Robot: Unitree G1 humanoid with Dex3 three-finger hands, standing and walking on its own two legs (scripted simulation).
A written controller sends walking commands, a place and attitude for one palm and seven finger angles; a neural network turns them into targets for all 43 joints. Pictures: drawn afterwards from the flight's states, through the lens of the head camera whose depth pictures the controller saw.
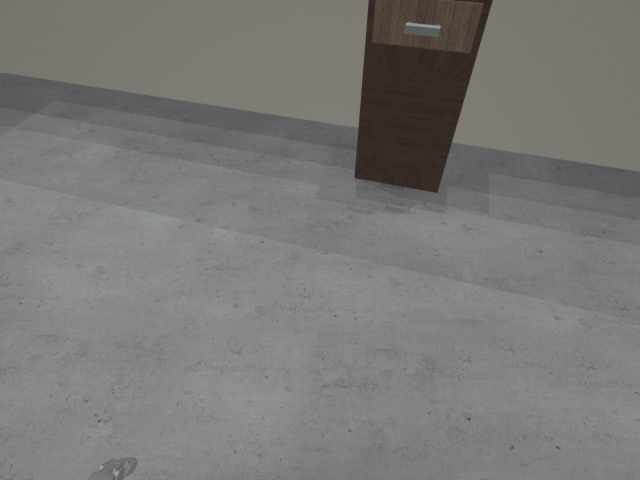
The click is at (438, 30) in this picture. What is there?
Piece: drawer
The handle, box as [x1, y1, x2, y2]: [404, 22, 440, 36]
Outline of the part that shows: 404,33 438,36 440,27 439,25 436,26 416,24 410,22 406,23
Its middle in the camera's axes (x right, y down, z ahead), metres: +0.37 -0.76 +1.39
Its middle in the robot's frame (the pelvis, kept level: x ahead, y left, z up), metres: +1.56 -0.29 -0.02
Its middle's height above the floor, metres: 0.75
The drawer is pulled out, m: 0.00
